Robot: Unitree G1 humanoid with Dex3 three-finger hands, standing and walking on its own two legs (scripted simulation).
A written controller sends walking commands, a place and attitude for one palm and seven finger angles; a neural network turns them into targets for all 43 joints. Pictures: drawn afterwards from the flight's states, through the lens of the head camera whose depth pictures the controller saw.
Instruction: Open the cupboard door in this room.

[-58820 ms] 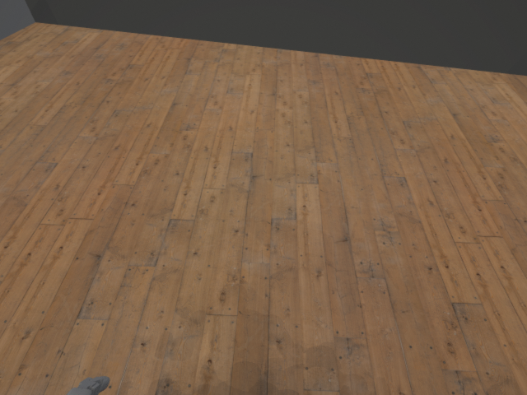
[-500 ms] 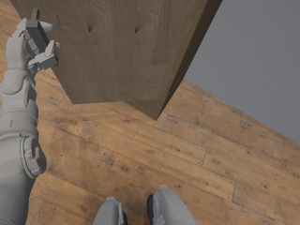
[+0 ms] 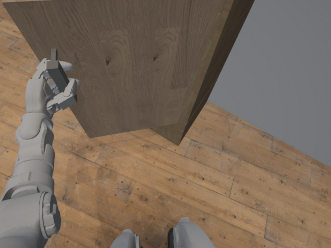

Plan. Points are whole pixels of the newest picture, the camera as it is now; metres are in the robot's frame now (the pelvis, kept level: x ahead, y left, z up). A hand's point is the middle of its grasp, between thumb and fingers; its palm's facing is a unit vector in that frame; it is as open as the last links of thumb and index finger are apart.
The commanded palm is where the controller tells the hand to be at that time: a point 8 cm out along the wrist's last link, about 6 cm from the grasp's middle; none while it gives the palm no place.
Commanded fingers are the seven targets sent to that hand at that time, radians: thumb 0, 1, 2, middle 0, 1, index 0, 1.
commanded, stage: pull the door open along its arc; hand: left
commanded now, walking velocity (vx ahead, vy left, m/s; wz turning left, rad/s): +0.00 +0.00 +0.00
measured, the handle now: (63, 77) +0.52 +0.22 +0.04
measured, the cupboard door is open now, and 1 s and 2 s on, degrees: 45 76 76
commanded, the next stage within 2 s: open thumb and fingers to let go in 0.54 s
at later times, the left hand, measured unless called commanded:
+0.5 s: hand (115, 157) +0.31 +0.09 +0.05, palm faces +0.39 -0.92 +0.03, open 6.4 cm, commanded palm +0.25 +0.16 +0.05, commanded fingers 0.00 0.90 0.90 -0.40 -1.35 -0.40 -1.35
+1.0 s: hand (122, 161) +0.30 +0.07 +0.05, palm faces +0.45 -0.89 -0.02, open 9.5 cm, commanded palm +0.25 +0.12 +0.05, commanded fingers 0.00 -0.43 0.33 -0.31 -1.21 -0.31 -1.21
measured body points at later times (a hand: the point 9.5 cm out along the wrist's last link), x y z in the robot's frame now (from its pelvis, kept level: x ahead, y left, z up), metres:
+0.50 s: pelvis +0.00 -0.02 +0.01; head +0.07 -0.03 +0.46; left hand +0.28 +0.14 +0.06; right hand +0.21 -0.21 -0.09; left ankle -0.03 +0.07 -0.67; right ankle +0.03 -0.11 -0.67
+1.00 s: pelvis -0.01 -0.06 +0.01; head +0.04 -0.08 +0.46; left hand +0.27 +0.12 +0.06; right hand +0.15 -0.28 -0.11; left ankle -0.03 +0.07 -0.67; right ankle +0.03 -0.11 -0.67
